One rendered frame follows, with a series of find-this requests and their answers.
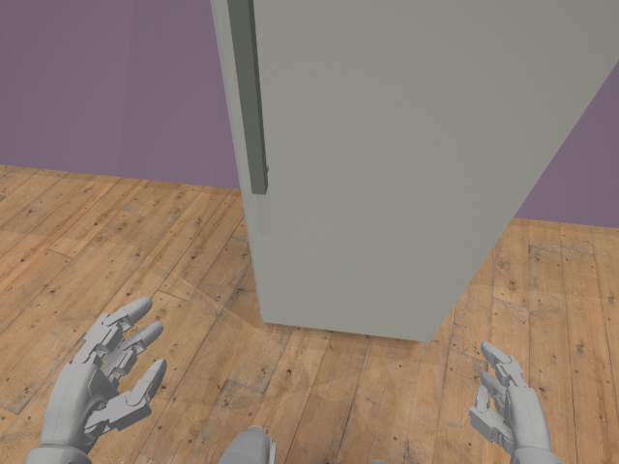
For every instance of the robot right hand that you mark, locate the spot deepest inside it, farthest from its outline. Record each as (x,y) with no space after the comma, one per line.
(518,406)

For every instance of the left robot thigh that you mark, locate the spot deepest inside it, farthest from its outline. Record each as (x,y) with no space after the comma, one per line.
(250,447)

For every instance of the fridge door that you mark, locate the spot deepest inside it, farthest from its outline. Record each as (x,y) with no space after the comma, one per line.
(402,136)

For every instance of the left robot forearm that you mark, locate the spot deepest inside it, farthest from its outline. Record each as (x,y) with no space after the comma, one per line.
(56,454)

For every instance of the handle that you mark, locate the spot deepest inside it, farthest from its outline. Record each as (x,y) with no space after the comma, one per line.
(242,23)

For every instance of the robot left hand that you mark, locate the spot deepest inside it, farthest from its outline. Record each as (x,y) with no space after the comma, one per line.
(71,417)

